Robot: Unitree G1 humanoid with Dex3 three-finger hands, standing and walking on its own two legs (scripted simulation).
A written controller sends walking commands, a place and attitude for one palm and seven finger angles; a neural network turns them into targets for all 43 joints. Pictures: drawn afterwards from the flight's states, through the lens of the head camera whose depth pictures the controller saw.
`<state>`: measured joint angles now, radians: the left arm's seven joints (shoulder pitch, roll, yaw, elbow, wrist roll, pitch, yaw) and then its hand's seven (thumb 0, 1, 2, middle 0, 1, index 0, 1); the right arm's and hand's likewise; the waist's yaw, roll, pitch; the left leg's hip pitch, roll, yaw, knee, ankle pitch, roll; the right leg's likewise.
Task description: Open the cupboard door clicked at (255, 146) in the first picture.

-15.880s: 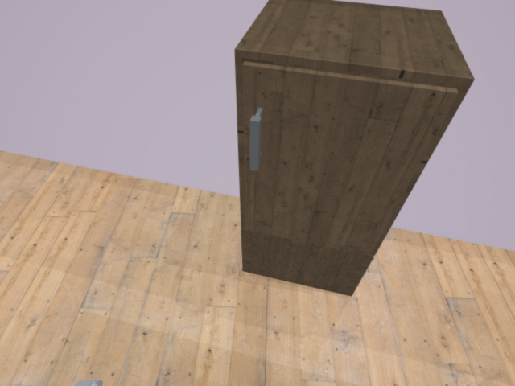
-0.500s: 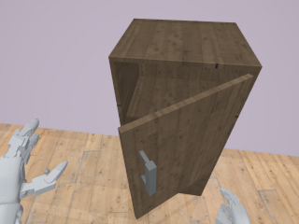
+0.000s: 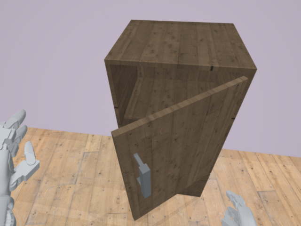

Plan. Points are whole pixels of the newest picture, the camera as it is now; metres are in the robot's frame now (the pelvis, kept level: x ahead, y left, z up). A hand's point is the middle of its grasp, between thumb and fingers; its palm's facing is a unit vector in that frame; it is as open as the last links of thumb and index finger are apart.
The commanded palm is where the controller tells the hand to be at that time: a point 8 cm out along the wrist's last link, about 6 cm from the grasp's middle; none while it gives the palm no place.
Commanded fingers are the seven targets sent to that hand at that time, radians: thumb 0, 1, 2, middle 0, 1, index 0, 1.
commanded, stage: draw the hand back to the body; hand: left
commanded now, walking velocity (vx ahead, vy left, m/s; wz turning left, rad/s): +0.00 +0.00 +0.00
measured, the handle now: (141, 176) +0.25 +0.06 +0.00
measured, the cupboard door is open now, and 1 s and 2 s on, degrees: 39 39 39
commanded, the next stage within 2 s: step back with the hand held close in 0.04 s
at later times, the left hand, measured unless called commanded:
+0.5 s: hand (33, 168) +0.17 +0.26 +0.15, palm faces +0.34 -0.80 -0.49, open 7.4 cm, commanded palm +0.11 +0.30 +0.18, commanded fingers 0.00 0.90 0.90 -0.20 -0.30 -0.20 -0.30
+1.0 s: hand out of the picture +0.06 +0.29 +0.16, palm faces +0.51 -0.71 -0.49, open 7.4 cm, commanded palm -0.02 +0.32 +0.18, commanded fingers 0.00 0.90 0.90 -0.20 -0.30 -0.20 -0.30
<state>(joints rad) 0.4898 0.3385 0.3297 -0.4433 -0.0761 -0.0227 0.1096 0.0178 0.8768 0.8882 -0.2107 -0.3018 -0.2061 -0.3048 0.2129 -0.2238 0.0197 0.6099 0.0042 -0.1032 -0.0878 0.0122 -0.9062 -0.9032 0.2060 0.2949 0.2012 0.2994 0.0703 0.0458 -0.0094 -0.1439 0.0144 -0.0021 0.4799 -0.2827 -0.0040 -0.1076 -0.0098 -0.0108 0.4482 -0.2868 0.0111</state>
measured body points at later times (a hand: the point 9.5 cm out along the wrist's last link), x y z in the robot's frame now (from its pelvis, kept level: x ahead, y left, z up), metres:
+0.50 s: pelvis -0.04 +0.01 +0.00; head -0.02 +0.00 +0.45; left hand +0.15 +0.30 +0.18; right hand +0.14 -0.25 -0.08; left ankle -0.01 +0.12 -0.74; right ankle -0.03 -0.13 -0.74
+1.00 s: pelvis -0.13 +0.01 -0.02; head -0.12 +0.02 +0.43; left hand +0.02 +0.32 +0.19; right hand +0.04 -0.22 -0.10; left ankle -0.01 +0.13 -0.74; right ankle -0.07 -0.12 -0.74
